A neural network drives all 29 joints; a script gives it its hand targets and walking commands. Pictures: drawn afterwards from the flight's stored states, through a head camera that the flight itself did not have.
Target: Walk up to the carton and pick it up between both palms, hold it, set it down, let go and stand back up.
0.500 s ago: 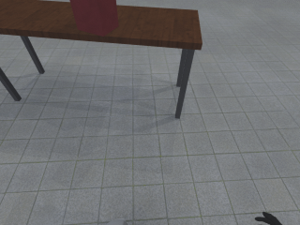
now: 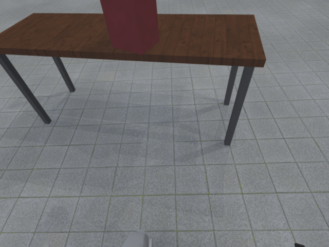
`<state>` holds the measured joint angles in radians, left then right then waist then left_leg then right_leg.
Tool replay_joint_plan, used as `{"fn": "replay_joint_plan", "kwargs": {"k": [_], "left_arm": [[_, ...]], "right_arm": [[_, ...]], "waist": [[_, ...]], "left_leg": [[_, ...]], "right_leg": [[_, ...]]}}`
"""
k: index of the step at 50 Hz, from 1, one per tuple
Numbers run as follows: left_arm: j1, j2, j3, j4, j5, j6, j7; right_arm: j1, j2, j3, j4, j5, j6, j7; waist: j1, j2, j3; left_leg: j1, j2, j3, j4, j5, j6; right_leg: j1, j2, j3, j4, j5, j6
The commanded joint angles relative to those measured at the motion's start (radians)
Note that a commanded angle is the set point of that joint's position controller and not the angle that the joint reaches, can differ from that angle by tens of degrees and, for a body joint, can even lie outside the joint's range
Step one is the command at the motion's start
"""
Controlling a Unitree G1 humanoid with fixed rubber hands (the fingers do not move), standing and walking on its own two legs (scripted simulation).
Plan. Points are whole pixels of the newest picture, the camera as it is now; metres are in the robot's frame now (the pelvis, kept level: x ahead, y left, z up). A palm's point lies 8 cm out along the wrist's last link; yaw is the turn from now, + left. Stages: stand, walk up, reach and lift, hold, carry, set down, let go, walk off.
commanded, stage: walk up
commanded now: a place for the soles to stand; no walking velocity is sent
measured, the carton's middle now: (131, 16) +1.08 +0.21 +0.12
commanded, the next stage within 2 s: none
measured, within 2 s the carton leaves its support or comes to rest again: neither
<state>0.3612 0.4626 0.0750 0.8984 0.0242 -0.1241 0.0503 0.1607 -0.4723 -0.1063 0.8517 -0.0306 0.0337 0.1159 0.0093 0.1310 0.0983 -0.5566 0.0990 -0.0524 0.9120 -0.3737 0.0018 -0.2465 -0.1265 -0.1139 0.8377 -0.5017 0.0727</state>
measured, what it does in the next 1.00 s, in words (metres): walks ahead: left foot, then right foot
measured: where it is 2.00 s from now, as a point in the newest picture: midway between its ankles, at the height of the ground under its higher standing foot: (113, 211)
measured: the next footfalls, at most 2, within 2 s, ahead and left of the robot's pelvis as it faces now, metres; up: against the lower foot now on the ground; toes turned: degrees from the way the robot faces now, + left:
left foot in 0.02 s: +0.17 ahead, +0.16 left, +0.00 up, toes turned +3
right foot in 0.36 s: +0.21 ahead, -0.02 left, +0.00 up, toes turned -10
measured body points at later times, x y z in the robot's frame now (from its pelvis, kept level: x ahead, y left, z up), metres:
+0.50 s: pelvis +0.13 +0.09 +0.00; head +0.14 +0.07 +0.45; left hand +0.20 +0.45 -0.08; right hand +0.17 -0.24 -0.13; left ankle +0.15 +0.19 -0.65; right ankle +0.17 -0.01 -0.69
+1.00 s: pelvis +0.26 +0.23 -0.01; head +0.27 +0.23 +0.44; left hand +0.37 +0.58 -0.10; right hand +0.29 -0.11 -0.12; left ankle +0.30 +0.33 -0.69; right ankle +0.30 +0.14 -0.67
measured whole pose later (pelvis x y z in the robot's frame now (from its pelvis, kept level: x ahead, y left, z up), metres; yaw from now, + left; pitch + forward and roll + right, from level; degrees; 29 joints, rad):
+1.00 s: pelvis +0.26 +0.23 -0.01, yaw -4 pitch -4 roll +2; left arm 0.24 0.47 0.05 0.96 0.01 -0.10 0.05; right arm 0.24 -0.42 -0.08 0.88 -0.03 0.00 0.06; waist -0.05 -0.04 0.11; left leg -0.40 0.02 0.15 0.93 -0.45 0.05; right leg -0.54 -0.07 -0.07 1.15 -0.54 -0.05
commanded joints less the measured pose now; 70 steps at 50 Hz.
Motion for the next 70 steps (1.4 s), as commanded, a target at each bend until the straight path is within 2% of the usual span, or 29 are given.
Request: {"fn": "replay_joint_plan", "kwargs": {"k": [1,2,3,4,5,9,16,18,19,20,21,23,26,34,37,38,39,40,41,45,51,53,54,55,56,58,60,67,70], "left_arm": [[-0.145,0.349,0.083,-0.09,0.005,-0.008,0.013],[-0.139,0.298,0.063,-0.092,0.014,0.0,0.01],[-0.094,0.211,0.035,-0.089,0.004,0.005,0.009],[-0.097,0.185,0.028,-0.107,-0.022,0.011,0.014],[-0.108,0.26,0.043,-0.08,-0.023,0.021,0.021],[0.046,0.276,0.042,0.03,-0.024,0.019,0.014],[0.0,0.247,0.052,0.014,-0.014,0.007,0.003],[0.153,0.241,0.069,0.057,-0.014,-0.002,0.009],[0.285,0.28,0.095,0.09,-0.009,-0.006,0.02],[0.354,0.384,0.128,0.085,0.005,-0.003,0.036],[0.178,0.417,0.12,0.023,0.01,-0.003,0.04],[0.072,0.339,0.096,-0.023,-0.017,-0.013,0.045],[0.027,0.299,0.085,-0.025,-0.023,-0.018,0.043],[-0.051,0.378,0.102,-0.052,0.01,-0.014,0.031],[-0.156,0.345,0.08,-0.061,0.019,0.006,0.026],[-0.131,0.268,0.052,-0.053,0.024,0.015,0.025],[-0.145,0.184,0.027,-0.071,-0.002,0.018,0.029],[-0.183,0.241,0.043,-0.076,-0.012,0.023,0.038],[-0.163,0.277,0.039,-0.059,-0.021,0.018,0.039],[0.019,0.279,0.044,0.046,-0.022,0.012,0.026],[-0.015,0.235,0.05,0.015,-0.019,0.001,0.011],[0.196,0.237,0.072,0.072,-0.014,-0.011,0.025],[0.312,0.333,0.111,0.084,-0.003,-0.011,0.042],[0.262,0.424,0.122,0.038,0.003,-0.011,0.052],[0.135,0.412,0.112,0.004,-0.015,-0.008,0.052],[0.084,0.332,0.094,-0.016,-0.031,-0.016,0.06],[0.046,0.296,0.08,-0.023,-0.032,-0.017,0.061],[-0.035,0.342,0.093,-0.063,0.005,-0.016,0.043],[-0.185,0.321,0.072,-0.084,0.015,0.012,0.023]], "right_arm": [[0.048,-0.207,-0.079,-0.067,0.007,-0.028,0.008],[0.18,-0.246,-0.103,-0.015,0.004,-0.031,0.003],[0.284,-0.306,-0.127,0.01,-0.004,-0.038,-0.01],[0.264,-0.363,-0.12,-0.024,0.003,-0.046,-0.02],[0.172,-0.387,-0.119,-0.042,0.018,-0.046,-0.021],[0.01,-0.269,-0.078,-0.08,0.018,-0.055,-0.048],[0.026,-0.225,-0.056,-0.082,-0.007,-0.051,-0.048],[-0.069,-0.199,-0.046,-0.125,-0.008,-0.039,-0.044],[-0.096,-0.145,-0.028,-0.144,-0.013,-0.033,-0.042],[-0.093,-0.074,-0.007,-0.167,-0.013,-0.033,-0.044],[-0.064,-0.151,-0.026,-0.137,-0.02,-0.022,-0.048],[-0.054,-0.233,-0.047,-0.099,-0.013,-0.027,-0.048],[0.02,-0.204,-0.047,-0.064,-0.014,-0.028,-0.052],[-0.017,-0.211,-0.07,-0.078,0.0,-0.009,-0.011],[0.164,-0.231,-0.099,-0.011,0.008,-0.017,-0.009],[0.287,-0.265,-0.12,0.031,0.003,-0.025,-0.016],[0.333,-0.34,-0.126,0.013,-0.004,-0.033,-0.033],[0.244,-0.397,-0.124,-0.013,0.009,-0.04,-0.034],[0.146,-0.395,-0.116,-0.037,0.018,-0.043,-0.037],[0.039,-0.284,-0.073,-0.063,0.014,-0.061,-0.067],[0.05,-0.239,-0.051,-0.067,-0.002,-0.054,-0.069],[-0.05,-0.181,-0.029,-0.119,0.001,-0.04,-0.064],[-0.036,-0.091,-0.002,-0.136,0.002,-0.041,-0.063],[-0.032,-0.109,-0.002,-0.152,-0.004,-0.037,-0.065],[-0.051,-0.227,-0.029,-0.117,-0.009,-0.026,-0.073],[-0.023,-0.22,-0.034,-0.089,-0.002,-0.033,-0.078],[0.038,-0.188,-0.034,-0.062,-0.006,-0.03,-0.082],[0.005,-0.184,-0.055,-0.08,0.004,-0.005,-0.047],[0.111,-0.185,-0.069,-0.02,0.03,-0.019,-0.058]], "waist": [[-0.103,-0.359,-0.047],[-0.167,-0.201,-0.107],[-0.225,0.084,-0.122],[-0.207,0.268,-0.094],[-0.164,0.107,-0.062],[-0.042,0.019,-0.029],[-0.06,0.063,-0.031],[0.043,-0.004,-0.078],[0.124,-0.141,-0.132],[0.177,-0.478,-0.142],[0.112,-0.335,-0.112],[0.05,-0.152,-0.048],[-0.002,-0.17,-0.045],[-0.019,-0.361,0.004],[-0.146,-0.274,-0.046],[-0.209,-0.077,-0.093],[-0.256,0.271,-0.042],[-0.2,0.186,0.005],[-0.145,0.078,0.024],[-0.035,0.048,-0.005],[-0.04,0.066,-0.02],[0.089,-0.052,-0.104],[0.167,-0.344,-0.167],[0.145,-0.397,-0.181],[0.109,-0.235,-0.142],[0.048,-0.114,-0.096],[0.002,-0.147,-0.059],[-0.017,-0.35,-0.011],[-0.102,-0.399,-0.042]], "left_leg": [[0.303,-0.024,0.122,-0.13,0.059,0.027],[0.528,-0.063,0.1,-0.146,0.012,0.046],[0.595,-0.016,-0.086,-0.321,-0.221,0.074],[0.469,0.19,-0.637,-0.692,-0.524,0.164],[0.384,0.276,-0.78,-0.78,-0.603,0.236],[0.275,0.233,-0.445,-0.63,-0.37,0.196],[0.179,0.228,-0.29,-0.538,-0.11,0.261],[-0.053,0.167,-0.166,-0.39,-0.197,0.2],[-0.258,0.071,-0.051,-0.161,-0.276,0.119],[-0.413,-0.115,0.156,0.207,-0.271,0.017],[-0.416,-0.095,-0.041,0.319,-0.206,0.001],[-0.397,-0.028,-0.106,0.35,-0.106,-0.013],[-0.257,0.012,-0.094,0.301,-0.071,-0.01],[-0.03,0.026,0.048,0.081,-0.065,0.004],[0.389,-0.038,0.144,-0.057,-0.041,0.029],[0.56,-0.082,0.097,-0.108,-0.134,0.042],[0.445,0.121,-0.423,-0.538,-0.568,0.106],[0.324,0.27,-0.799,-0.759,-0.668,0.213],[0.312,0.316,-0.8,-0.764,-0.614,0.236],[0.232,0.26,-0.461,-0.553,-0.234,0.208],[0.161,0.24,-0.275,-0.436,0.034,0.262],[-0.126,0.131,-0.085,-0.152,0.038,0.176],[-0.295,-0.025,0.095,0.22,-0.011,0.072],[-0.462,-0.116,0.046,0.391,-0.205,0.022],[-0.433,-0.036,-0.079,0.41,-0.206,0.01],[-0.416,-0.003,-0.087,0.435,-0.135,-0.001],[-0.305,0.017,-0.085,0.38,-0.101,-0.006],[-0.097,0.029,0.024,0.17,-0.028,-0.001],[0.303,-0.035,0.156,-0.005,0.025,0.014]], "right_leg": [[-0.271,-0.177,0.149,-0.273,0.221,-0.241],[-0.399,-0.117,0.084,-0.032,0.24,-0.211],[-0.526,0.016,-0.003,0.313,0.19,-0.161],[-0.597,0.166,0.035,0.501,-0.096,-0.126],[-0.555,0.104,0.137,0.555,-0.11,-0.13],[-0.461,0.008,0.152,0.475,0.075,-0.112],[-0.26,0.019,0.083,0.06,0.004,-0.126],[0.07,0.047,0.08,-0.139,0.165,-0.158],[0.333,0.034,0.165,-0.212,0.147,-0.168],[0.363,-0.213,0.605,-0.509,-0.321,-0.225],[0.237,-0.374,0.964,-0.631,-0.531,-0.314],[0.218,-0.354,0.816,-0.51,-0.189,-0.35],[0.079,-0.286,0.566,-0.413,0.205,-0.315],[-0.211,-0.208,0.344,-0.368,-0.002,-0.297],[-0.481,-0.128,0.166,-0.157,-0.033,-0.228],[-0.601,-0.042,0.071,0.153,-0.002,-0.189],[-0.708,0.144,-0.004,0.519,-0.054,-0.131],[-0.691,0.135,0.134,0.622,-0.136,-0.131],[-0.683,0.081,0.179,0.619,-0.069,-0.127],[-0.493,0.008,0.135,0.491,0.037,-0.113],[-0.272,0.036,0.082,0.091,-0.026,-0.135],[0.175,0.081,0.107,-0.159,0.135,-0.163],[0.349,-0.066,0.389,-0.352,-0.102,-0.184],[0.349,-0.328,0.955,-0.565,-0.316,-0.286],[0.294,-0.402,1.009,-0.534,-0.323,-0.353],[0.273,-0.335,0.762,-0.386,0.185,-0.336],[0.128,-0.277,0.586,-0.324,0.463,-0.298],[-0.175,-0.196,0.399,-0.318,0.243,-0.315],[-0.46,-0.116,0.236,-0.228,0.109,-0.245]]}}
